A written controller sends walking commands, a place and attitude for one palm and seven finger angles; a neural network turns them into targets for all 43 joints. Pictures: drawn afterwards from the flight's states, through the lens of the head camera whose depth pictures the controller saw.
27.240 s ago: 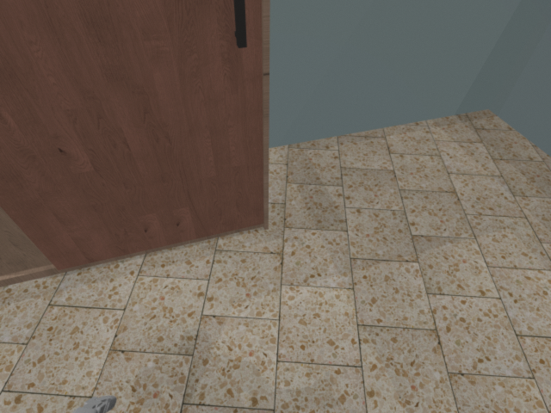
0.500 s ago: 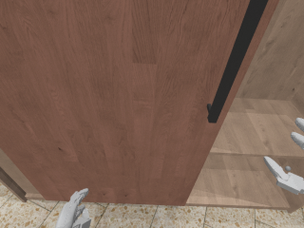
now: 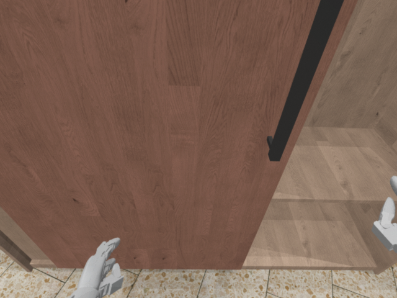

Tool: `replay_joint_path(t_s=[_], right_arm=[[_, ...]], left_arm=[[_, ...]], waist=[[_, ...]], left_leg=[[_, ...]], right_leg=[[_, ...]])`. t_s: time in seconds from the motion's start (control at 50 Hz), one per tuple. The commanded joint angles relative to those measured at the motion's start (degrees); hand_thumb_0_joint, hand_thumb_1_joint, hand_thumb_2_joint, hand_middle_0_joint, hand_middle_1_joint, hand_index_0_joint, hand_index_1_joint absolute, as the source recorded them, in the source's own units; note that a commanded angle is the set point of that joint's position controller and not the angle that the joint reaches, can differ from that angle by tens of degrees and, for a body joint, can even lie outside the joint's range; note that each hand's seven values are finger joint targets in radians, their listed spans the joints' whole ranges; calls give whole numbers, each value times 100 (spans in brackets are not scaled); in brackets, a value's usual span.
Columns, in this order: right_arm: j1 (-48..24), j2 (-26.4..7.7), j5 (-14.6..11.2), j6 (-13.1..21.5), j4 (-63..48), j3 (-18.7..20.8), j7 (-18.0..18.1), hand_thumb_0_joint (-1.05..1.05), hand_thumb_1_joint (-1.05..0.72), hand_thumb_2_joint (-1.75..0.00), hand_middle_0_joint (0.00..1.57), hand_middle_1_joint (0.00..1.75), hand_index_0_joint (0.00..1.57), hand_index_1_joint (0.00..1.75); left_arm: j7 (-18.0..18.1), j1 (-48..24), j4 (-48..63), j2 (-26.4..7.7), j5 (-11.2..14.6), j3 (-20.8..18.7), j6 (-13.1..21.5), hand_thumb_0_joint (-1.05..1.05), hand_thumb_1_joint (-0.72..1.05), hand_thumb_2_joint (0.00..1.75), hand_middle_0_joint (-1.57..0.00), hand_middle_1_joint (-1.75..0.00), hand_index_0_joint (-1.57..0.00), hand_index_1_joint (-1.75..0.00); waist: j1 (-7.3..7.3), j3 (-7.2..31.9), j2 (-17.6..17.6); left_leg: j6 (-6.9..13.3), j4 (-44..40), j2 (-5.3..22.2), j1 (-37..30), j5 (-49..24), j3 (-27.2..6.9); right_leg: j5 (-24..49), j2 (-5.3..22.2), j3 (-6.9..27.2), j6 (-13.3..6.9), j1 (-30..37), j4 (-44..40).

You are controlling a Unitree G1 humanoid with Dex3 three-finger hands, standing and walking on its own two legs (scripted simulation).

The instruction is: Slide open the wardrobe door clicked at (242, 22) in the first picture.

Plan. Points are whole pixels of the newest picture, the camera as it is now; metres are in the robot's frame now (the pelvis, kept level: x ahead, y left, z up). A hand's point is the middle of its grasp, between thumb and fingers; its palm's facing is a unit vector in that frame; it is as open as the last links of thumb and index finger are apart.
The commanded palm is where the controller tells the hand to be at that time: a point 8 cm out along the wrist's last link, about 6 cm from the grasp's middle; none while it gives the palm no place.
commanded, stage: draw the hand back to the body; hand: right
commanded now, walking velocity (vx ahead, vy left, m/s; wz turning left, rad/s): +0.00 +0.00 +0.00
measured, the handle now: (294, 85) +0.41 -0.18 +0.27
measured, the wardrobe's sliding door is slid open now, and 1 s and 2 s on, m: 0.69 0.69 0.69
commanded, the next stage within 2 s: step back with the hand held close in 0.04 s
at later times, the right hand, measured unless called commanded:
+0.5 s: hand (380, 233) +0.18 -0.27 +0.15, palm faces +0.34 +0.82 -0.47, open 7.4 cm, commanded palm +0.12 -0.32 +0.17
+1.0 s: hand out of the picture +0.10 -0.30 +0.16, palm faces +0.44 +0.80 -0.41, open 7.4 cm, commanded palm +0.03 -0.34 +0.17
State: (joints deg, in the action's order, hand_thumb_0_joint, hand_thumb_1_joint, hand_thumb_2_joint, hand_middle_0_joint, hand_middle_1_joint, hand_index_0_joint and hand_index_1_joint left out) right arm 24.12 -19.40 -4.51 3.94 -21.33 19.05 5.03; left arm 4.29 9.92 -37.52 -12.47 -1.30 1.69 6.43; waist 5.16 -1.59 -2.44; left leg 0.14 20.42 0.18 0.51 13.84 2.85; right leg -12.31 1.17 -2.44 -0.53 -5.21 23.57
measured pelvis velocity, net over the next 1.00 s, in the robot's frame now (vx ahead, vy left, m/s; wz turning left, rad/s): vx -0.11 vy -0.04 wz -0.02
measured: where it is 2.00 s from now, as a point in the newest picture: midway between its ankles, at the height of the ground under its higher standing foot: outside the picture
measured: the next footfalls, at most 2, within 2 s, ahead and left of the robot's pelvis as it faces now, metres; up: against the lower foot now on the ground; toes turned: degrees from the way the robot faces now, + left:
left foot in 1.16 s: -0.15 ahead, +0.09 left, +0.00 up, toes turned +0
right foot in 1.26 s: -0.02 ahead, -0.11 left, +0.00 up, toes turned +3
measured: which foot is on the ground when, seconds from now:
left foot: down 0.00-0.94, up 0.96-1.00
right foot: down 0.00-1.00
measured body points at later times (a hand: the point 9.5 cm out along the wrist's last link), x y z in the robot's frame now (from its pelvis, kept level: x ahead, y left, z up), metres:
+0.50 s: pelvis -0.03 -0.02 +0.00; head -0.02 -0.02 +0.45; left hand +0.15 +0.23 -0.07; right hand +0.15 -0.31 +0.17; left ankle -0.02 +0.12 -0.74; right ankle +0.01 -0.11 -0.74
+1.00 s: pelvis -0.11 -0.04 -0.02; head -0.09 -0.07 +0.43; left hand +0.05 +0.20 -0.09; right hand +0.07 -0.34 +0.18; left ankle -0.06 +0.11 -0.72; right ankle +0.01 -0.11 -0.74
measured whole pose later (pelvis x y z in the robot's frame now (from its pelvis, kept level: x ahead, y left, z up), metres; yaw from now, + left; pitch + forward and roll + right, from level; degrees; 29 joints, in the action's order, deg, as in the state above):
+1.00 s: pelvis -0.11 -0.04 -0.02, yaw -1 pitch -1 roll +5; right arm 25.3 -22.8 -0.6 15.1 -28.0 24.1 7.9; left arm 4.7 13.1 -34.6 -12.0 -1.0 -0.1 6.8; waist -0.1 -3.1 -1.2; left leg -1.2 41.8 -2.9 22.0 19.2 -0.5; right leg -8.1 0.4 0.1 -4.6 -26.0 34.3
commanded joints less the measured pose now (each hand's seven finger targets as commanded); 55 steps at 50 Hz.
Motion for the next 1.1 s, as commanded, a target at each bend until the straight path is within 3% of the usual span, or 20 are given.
replay_joint_path(t_s=[0.0, 0.12, 0.14, 0.16, 0.2, 0.22, 0.28, 0.44, 0.5, 0.64, 0.68, 0.72, 0.78, 0.82, 0.88, 0.92, 0.94, 0.98, 1.04, 1.08], right_arm=[[-594, -1032, -33, 365, -1255, 585, 93, 0, -90, -90, 20, 30, 20, 30], [-524, -1044, -30, 383, -1208, 620, 89, 0, -90, -90, 20, 30, 20, 30], [-735, -1209, -30, 375, -1167, 751, 103, 0, -90, -90, 20, 30, 20, 30], [-1472, -1937, 44, 645, -1633, 1419, 164, 0, -90, -90, 20, 30, 20, 30], [-436, -1220, 79, 689, -978, 879, 90, 0, -90, -90, 20, 30, 20, 30], [-279, -1122, 95, 705, -1025, 771, 79, 0, -90, -90, 20, 30, 20, 30], [51, -1160, 99, 789, -1268, 817, 117, 0, -90, -90, 20, 30, 20, 30], [422, -1626, 72, 943, -1770, 1323, 243, 0, -90, -90, 20, 30, 20, 30], [513, -1455, 77, 1020, -1749, 1223, 254, 0, -90, -90, 20, 30, 20, 30], [236, -1356, 271, 1234, -1626, 1291, 304, 0, -90, -90, 20, 30, 20, 30], [140, -1260, 317, 1272, -1571, 1233, 311, 0, -90, -90, 20, 30, 20, 30], [78, -1279, 333, 1314, -1619, 1224, 319, 0, -90, -90, 20, 30, 20, 30], [-151, -1307, 290, 1371, -1889, 1073, 370, 0, -90, -90, 20, 30, 20, 30], [-247, -1370, 274, 1401, -1932, 1037, 443, 0, -90, -90, 20, 30, 20, 30], [-350, -1430, 264, 1445, -2031, 1120, 490, 0, -90, -90, 20, 30, 20, 30], [-173, -1375, 355, 1482, -2014, 1317, 483, 0, -90, -90, 20, 30, 20, 30], [-208, -1546, 363, 1505, -2029, 1476, 469, 0, -90, -90, 20, 30, 20, 30], [14, -1485, 311, 1529, -1931, 1484, 438, 0, -90, -90, 20, 30, 20, 30], [590, -1260, 173, 1496, -1681, 1271, 390, 0, -90, -90, 20, 30, 20, 30], [433, -1246, 124, 1514, -1818, 1055, 342, 0, -90, -90, 20, 30, 20, 30]], left_arm=[[81, -778, 951, -657, 16, -256, 329, 0, 90, 90, -20, -30, -20, -30], [80, -780, 938, -654, 20, -271, 340, 0, 90, 90, -20, -30, -20, -30], [91, -779, 909, -686, 25, -274, 338, 0, 90, 90, -20, -30, -20, -30], [57, -832, 1166, -775, 100, -249, 208, 0, 90, 90, -20, -30, -20, -30], [36, -730, 1084, -694, 46, -277, 50, 0, 90, 90, -20, -30, -20, -30], [15, -693, 1148, -723, 49, -309, -10, 0, 90, 90, -20, -30, -20, -30], [33, -617, 1295, -738, 68, -376, -122, 0, 90, 90, -20, -30, -20, -30], [85, -554, 1563, -795, 118, -461, -286, 0, 90, 90, -20, -30, -20, -30], [84, -482, 1615, -799, 142, -468, -252, 0, 90, 90, -20, -30, -20, -30], [108, -414, 1595, -918, 145, -500, 49, 0, 90, 90, -20, -30, -20, -30], [107, -345, 1550, -885, 150, -505, 132, 0, 90, 90, -20, -30, -20, -30], [89, -271, 1513, -849, 137, -524, 200, 0, 90, 90, -20, -30, -20, -30], [66, -129, 1334, -763, 91, -497, 274, 0, 90, 90, -20, -30, -20, -30], [63, -38, 1161, -724, 58, -466, 293, 0, 90, 90, -20, -30, -20, -30], [112, -124, 1195, -802, 70, -446, 336, 0, 90, 90, -20, -30, -20, -30], [156, -284, 1287, -927, 69, -473, 419, 0, 90, 90, -20, -30, -20, -30], [154, -296, 1309, -863, 48, -520, 431, 0, 90, 90, -20, -30, -20, -30], [51, -261, 1211, -733, -2, -576, 470, 0, 90, 90, -20, -30, -20, -30], [-43, -218, 1162, -696, 14, -559, 508, 0, 90, 90, -20, -30, -20, -30], [-72, -194, 1020, -651, -5, -504, 474, 0, 90, 90, -20, -30, -20, -30]], waist=[[-44, 357, -6], [-38, 311, -89], [-48, 267, -50], [-253, -172, 75], [-286, 137, 443], [-301, 347, 303], [-308, 928, -48], [-311, 1137, -122], [-343, 978, -280], [-354, 544, -587], [-367, 492, -361], [-396, 417, -32], [-494, 434, 537], [-554, 504, 622], [-565, 421, -114], [-466, 616, -1516], [-416, 711, -1685], [-388, 804, -797], [-378, 665, -1109], [-404, 782, -840]], left_leg=[[47, -422, -38, 552, -930, -112], [44, -456, -36, 588, -921, -125], [48, -516, -52, 586, -860, -117], [-2, -852, 202, 1309, -1079, -616], [6, -742, 379, 1348, -1460, -648], [-5, -616, 406, 1285, -1656, -609], [-83, -233, 345, 1078, -2147, -435], [-123, 232, 137, 899, -1725, -334], [-138, 421, 69, 851, -1300, -348], [-149, 1203, -106, 178, -260, -426], [-136, 1247, -80, 261, -41, -513], [-28, 789, 69, 781, 432, -808], [262, -249, 587, 2358, 1359, -1327], [388, -481, 849, 3175, 1528, -1340], [90, 211, 305, 2840, 1525, -730], [-147, 2365, -506, 929, 917, -243], [-145, 3309, -612, 672, 742, -277], [-33, 3357, -554, 1067, 1184, -420], [82, 1753, -481, 1017, 1339, -173], [196, 194, -284, 1085, 940, -285]], right_leg=[[936, -24, 129, -85, 328, -352], [920, -30, 99, -90, 332, -355], [870, -32, 116, -84, 301, -381], [484, 42, 140, -191, -112, -128], [712, 28, 165, -194, -60, 123], [904, 50, 140, -186, -32, 149], [1687, 145, 81, -178, 160, 114], [1726, 294, 318, -204, -407, -92], [1039, 407, 404, -248, -874, -276], [-2276, 744, 975, -546, -2923, -963], [-2540, 761, 975, -569, -3141, -807], [-2450, 525, 834, -482, -2937, -333], [-1593, 50, 464, -189, -1580, 805], [-1130, -100, 375, -82, -768, 1410], [-1744, 281, 1050, -196, -1216, 255], [-3700, 1230, 2289, -598, -3054, -1673], [-3576, 1549, 2702, -787, -3308, -1948], [-2357, 1462, 2181, -850, -2690, -1467], [-2065, 1203, 1680, -593, -2231, -1344], [-1480, 968, 1419, -189, -1623, -944]])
